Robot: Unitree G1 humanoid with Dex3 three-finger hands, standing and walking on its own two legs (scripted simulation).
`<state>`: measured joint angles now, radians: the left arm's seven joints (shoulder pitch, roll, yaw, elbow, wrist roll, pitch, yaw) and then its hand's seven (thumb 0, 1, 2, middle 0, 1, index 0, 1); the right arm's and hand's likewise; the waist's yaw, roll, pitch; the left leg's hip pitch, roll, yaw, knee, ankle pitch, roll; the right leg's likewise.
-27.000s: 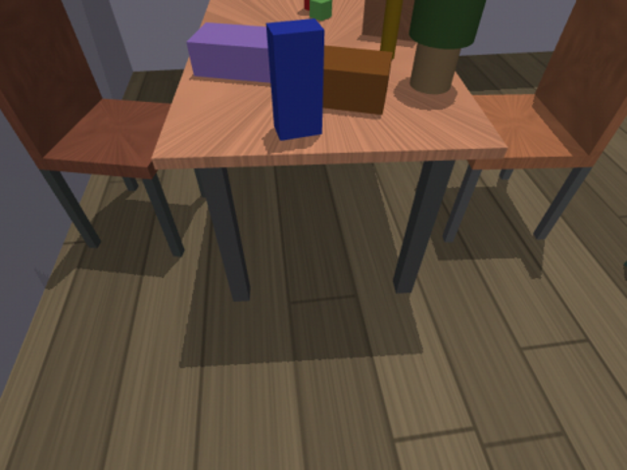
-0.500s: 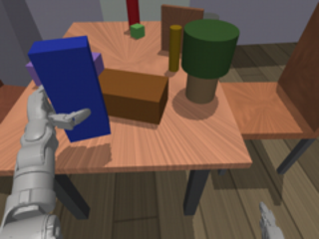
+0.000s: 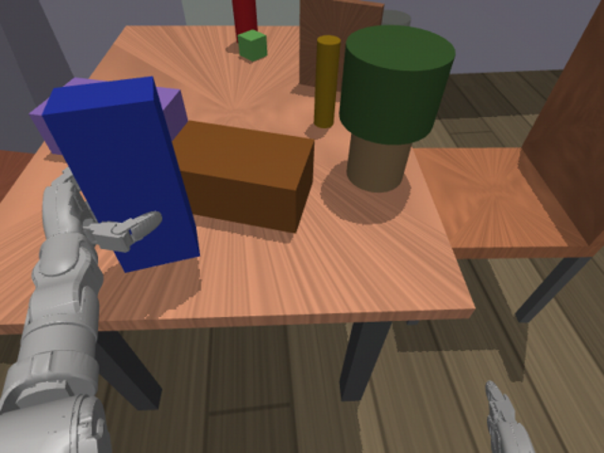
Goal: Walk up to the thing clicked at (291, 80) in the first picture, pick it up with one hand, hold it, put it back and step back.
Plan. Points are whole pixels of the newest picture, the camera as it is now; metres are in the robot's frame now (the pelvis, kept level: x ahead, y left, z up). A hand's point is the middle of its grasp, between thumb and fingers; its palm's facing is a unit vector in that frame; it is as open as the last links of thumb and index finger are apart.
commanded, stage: lower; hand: left
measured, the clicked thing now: (137, 184) +0.44 +0.21 +0.15
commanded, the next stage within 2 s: loosen in 0.84 s
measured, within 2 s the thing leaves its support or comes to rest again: rests again in 0.52 s
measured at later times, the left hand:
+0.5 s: hand (130, 232) +0.43 +0.24 +0.07, palm faces +0.28 -0.96 -0.02, open 10.9 cm
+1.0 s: hand (131, 230) +0.44 +0.24 +0.06, palm faces +0.28 -0.96 +0.00, open 10.9 cm
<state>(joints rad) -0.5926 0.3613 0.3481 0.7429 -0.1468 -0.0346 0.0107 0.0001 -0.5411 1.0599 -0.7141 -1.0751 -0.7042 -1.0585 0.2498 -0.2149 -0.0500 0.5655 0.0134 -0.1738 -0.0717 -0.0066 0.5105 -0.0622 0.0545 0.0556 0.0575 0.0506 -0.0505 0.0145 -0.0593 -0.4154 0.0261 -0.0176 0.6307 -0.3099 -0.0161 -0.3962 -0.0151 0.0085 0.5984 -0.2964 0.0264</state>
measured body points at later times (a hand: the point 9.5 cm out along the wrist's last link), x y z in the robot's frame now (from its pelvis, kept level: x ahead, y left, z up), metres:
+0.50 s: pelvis -0.01 +0.00 -0.02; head +0.04 +0.01 +0.43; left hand +0.41 +0.29 +0.07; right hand +0.15 -0.26 -0.08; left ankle +0.00 +0.13 -0.73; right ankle +0.00 -0.14 -0.73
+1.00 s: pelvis -0.01 +0.00 -0.03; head +0.06 +0.02 +0.41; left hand +0.42 +0.29 +0.06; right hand +0.14 -0.25 -0.09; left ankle +0.00 +0.13 -0.73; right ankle +0.00 -0.14 -0.73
